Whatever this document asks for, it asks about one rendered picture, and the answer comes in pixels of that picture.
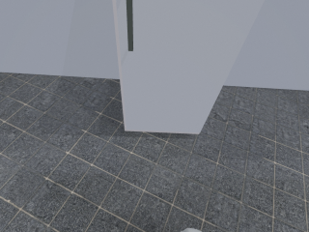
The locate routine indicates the fridge door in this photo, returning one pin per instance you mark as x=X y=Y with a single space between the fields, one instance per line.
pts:
x=183 y=52

